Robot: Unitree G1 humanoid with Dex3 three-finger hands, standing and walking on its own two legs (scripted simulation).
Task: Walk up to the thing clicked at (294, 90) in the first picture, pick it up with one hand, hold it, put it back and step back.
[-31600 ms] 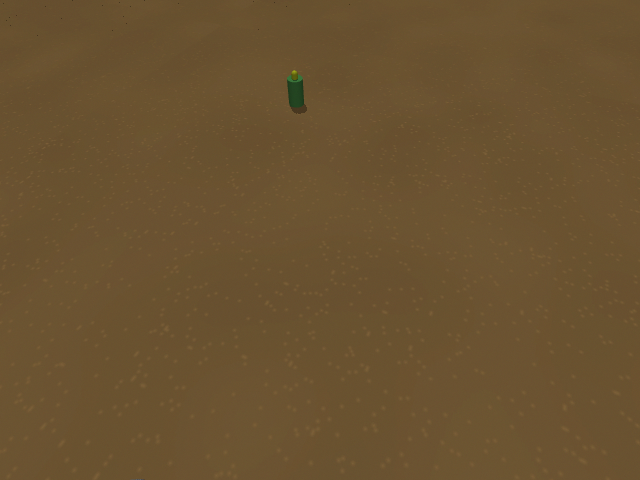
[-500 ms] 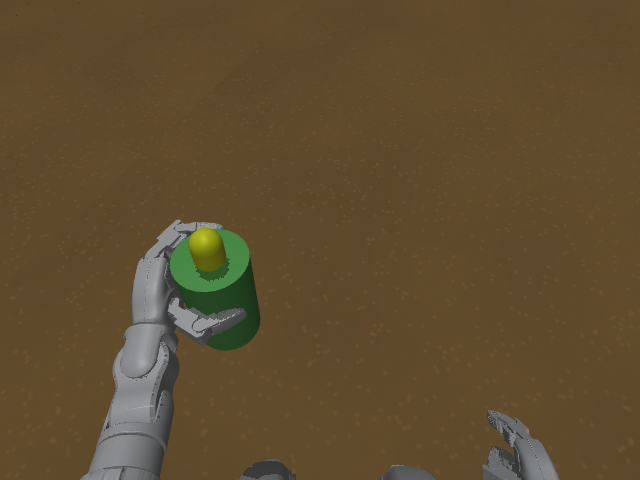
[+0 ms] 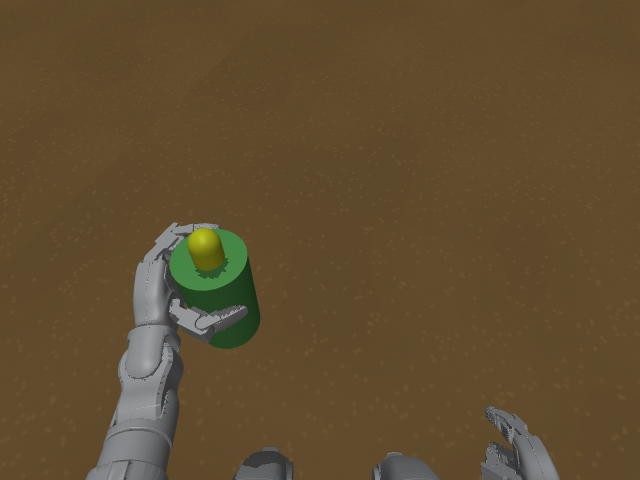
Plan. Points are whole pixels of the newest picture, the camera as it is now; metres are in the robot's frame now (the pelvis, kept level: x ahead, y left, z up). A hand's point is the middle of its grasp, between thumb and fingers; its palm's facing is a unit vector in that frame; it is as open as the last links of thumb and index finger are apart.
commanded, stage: crouch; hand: left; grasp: from the side
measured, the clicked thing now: (217, 283) +0.34 +0.15 +0.03
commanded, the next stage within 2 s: lower in 1.76 s
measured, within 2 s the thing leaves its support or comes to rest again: neither
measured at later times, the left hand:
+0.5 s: hand (230, 334) +0.36 +0.18 -0.19, palm faces +0.11 -0.99 +0.01, open 11.9 cm
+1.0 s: hand (246, 364) +0.37 +0.18 -0.39, palm faces +0.11 -0.99 -0.01, open 11.9 cm
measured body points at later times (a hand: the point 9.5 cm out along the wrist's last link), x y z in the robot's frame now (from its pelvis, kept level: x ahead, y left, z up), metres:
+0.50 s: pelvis -0.04 +0.00 -0.18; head +0.12 +0.02 +0.24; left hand +0.34 +0.23 -0.19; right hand +0.10 -0.26 -0.30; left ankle +0.02 +0.12 -0.70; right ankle +0.01 -0.13 -0.70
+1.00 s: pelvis -0.08 -0.01 -0.35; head +0.12 +0.03 +0.05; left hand +0.36 +0.23 -0.39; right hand +0.02 -0.28 -0.48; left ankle +0.02 +0.12 -0.70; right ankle +0.01 -0.13 -0.70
